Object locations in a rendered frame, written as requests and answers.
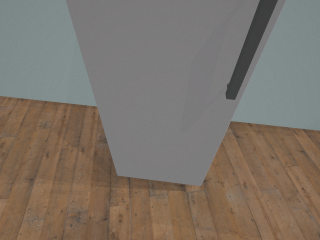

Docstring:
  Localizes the fridge door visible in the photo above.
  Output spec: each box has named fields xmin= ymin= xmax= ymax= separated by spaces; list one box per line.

xmin=66 ymin=0 xmax=286 ymax=186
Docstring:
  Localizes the handle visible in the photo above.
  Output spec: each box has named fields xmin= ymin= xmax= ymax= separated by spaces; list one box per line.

xmin=225 ymin=0 xmax=278 ymax=100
